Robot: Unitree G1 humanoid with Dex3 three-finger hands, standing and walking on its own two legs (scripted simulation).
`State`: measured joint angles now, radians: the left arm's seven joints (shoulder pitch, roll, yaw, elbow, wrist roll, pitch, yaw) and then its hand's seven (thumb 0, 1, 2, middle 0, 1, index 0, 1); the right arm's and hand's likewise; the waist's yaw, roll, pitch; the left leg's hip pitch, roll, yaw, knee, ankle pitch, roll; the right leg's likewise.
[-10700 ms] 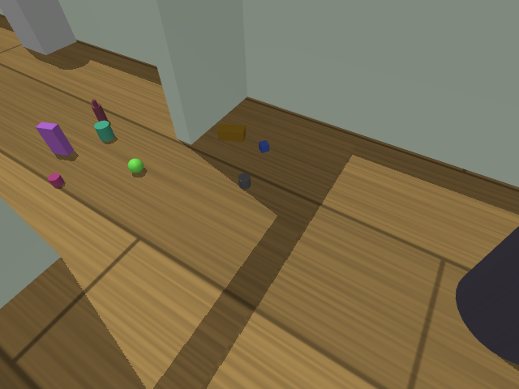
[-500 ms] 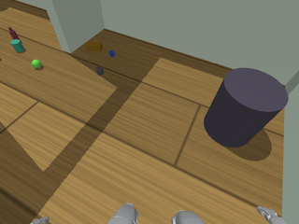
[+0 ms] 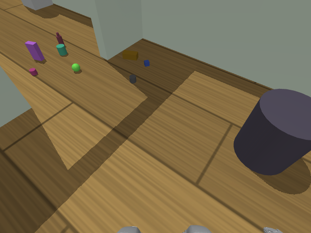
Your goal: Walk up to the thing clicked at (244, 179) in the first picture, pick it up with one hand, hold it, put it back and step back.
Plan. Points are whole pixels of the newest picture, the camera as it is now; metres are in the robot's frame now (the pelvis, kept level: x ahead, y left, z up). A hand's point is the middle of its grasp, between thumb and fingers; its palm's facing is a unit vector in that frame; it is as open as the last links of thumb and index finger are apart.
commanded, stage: walk up
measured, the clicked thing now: (132, 79) +1.54 +0.25 -0.72
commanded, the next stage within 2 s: stand in 0.72 s
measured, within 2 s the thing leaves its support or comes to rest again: neither
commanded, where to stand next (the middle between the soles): +0.11 -0.01 m, yaw +1 degrees
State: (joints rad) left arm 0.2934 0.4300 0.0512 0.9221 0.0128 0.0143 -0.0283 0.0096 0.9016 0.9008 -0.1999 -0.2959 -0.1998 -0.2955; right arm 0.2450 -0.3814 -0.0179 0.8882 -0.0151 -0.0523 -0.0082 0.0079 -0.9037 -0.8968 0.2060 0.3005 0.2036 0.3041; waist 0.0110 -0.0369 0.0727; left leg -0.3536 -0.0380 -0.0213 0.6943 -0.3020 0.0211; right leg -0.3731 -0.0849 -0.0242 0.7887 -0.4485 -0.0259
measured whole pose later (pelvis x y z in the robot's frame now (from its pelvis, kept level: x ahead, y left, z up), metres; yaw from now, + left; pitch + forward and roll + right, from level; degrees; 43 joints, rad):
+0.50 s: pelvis +0.03 -0.01 +0.02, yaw +4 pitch -2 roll -1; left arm 0.05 0.37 0.01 1.06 0.00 0.00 -0.02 0.01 0.90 0.90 -0.20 -0.30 -0.20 -0.30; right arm 0.11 -0.37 0.01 1.10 0.00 -0.03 -0.01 0.01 -0.91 -0.90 0.20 0.30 0.20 0.30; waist 0.00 -0.02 0.06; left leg -0.26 -0.03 -0.11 0.54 -0.25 -0.01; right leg -0.20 -0.07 -0.12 0.50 -0.27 0.03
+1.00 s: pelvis +0.03 -0.02 +0.03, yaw +3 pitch -3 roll +0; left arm 0.09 0.36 0.01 1.18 0.01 0.00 -0.01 0.01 0.90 0.90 -0.20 -0.30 -0.20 -0.30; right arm 0.04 -0.34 0.01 1.13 -0.01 -0.01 0.00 0.01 -0.91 -0.90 0.20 0.30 0.20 0.30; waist 0.03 0.00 0.06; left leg -0.16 0.00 -0.09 0.36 -0.16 -0.02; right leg -0.12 -0.05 -0.10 0.35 -0.18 0.02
